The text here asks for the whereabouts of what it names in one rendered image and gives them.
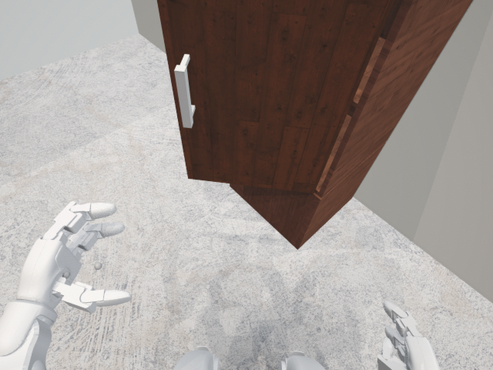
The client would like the left robot forearm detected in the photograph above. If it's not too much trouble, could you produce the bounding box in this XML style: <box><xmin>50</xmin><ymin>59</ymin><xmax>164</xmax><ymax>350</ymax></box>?
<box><xmin>0</xmin><ymin>300</ymin><xmax>58</xmax><ymax>370</ymax></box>

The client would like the robot right shin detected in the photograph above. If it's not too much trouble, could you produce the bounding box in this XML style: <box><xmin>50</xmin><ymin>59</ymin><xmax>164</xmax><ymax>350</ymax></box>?
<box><xmin>289</xmin><ymin>351</ymin><xmax>305</xmax><ymax>357</ymax></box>

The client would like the cupboard door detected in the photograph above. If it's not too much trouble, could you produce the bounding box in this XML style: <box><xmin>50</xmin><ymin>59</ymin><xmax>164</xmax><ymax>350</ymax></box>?
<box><xmin>157</xmin><ymin>0</ymin><xmax>394</xmax><ymax>193</ymax></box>

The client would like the handle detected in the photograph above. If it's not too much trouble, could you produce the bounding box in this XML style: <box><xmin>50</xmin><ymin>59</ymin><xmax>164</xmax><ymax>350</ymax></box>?
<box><xmin>174</xmin><ymin>54</ymin><xmax>195</xmax><ymax>128</ymax></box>

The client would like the right robot hand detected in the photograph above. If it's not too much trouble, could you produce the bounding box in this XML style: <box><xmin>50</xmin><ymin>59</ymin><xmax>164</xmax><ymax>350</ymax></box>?
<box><xmin>377</xmin><ymin>301</ymin><xmax>440</xmax><ymax>370</ymax></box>

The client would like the left robot hand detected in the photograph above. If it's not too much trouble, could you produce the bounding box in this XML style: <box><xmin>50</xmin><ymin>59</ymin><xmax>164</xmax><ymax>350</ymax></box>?
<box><xmin>16</xmin><ymin>201</ymin><xmax>132</xmax><ymax>314</ymax></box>

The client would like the robot left thigh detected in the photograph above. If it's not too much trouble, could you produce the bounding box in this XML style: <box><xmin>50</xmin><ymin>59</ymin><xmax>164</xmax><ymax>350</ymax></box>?
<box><xmin>173</xmin><ymin>350</ymin><xmax>220</xmax><ymax>370</ymax></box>

